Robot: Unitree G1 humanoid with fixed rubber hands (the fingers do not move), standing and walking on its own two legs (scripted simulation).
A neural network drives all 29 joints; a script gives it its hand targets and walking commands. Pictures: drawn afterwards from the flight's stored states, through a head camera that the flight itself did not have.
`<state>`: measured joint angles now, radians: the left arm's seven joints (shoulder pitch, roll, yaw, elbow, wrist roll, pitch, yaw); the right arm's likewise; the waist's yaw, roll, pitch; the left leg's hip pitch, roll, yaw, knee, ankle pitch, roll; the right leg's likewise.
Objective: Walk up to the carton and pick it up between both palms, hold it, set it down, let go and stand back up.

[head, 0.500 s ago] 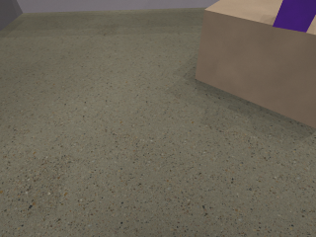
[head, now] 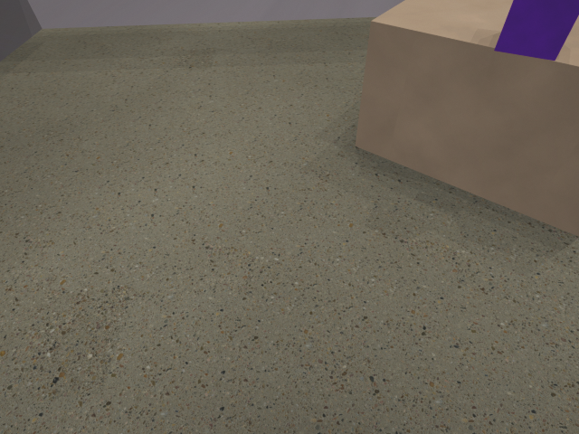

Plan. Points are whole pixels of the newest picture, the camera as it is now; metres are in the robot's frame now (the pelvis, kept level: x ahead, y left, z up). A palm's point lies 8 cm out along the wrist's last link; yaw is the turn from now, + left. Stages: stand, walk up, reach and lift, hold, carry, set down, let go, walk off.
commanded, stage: stand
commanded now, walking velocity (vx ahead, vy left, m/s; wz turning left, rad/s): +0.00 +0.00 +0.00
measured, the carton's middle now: (543, 8) +1.45 -0.85 +0.02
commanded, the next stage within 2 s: walk up in 0.62 s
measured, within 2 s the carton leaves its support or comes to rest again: neither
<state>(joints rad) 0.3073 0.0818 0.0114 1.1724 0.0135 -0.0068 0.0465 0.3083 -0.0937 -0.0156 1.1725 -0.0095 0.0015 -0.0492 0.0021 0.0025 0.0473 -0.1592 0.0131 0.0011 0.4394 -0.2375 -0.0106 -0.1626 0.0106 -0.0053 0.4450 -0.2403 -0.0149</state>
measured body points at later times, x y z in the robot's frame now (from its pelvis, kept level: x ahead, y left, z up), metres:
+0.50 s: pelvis +0.00 +0.00 +0.00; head +0.00 -0.01 +0.45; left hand -0.03 +0.19 -0.16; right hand -0.03 -0.20 -0.17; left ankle +0.00 +0.13 -0.74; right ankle +0.00 -0.11 -0.74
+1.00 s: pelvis +0.00 -0.03 +0.00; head +0.01 -0.03 +0.45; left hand +0.03 +0.23 -0.15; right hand -0.03 -0.27 -0.16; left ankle +0.00 +0.13 -0.74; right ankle +0.03 -0.16 -0.67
